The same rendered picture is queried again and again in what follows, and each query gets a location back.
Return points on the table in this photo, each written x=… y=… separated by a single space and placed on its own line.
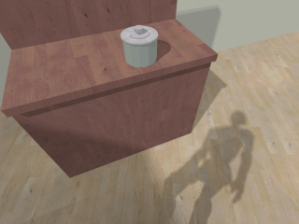
x=69 y=86

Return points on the lid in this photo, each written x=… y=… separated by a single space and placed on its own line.
x=129 y=36

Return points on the knob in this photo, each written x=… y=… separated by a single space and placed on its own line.
x=139 y=29

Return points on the pot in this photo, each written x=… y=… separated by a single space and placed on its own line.
x=140 y=56

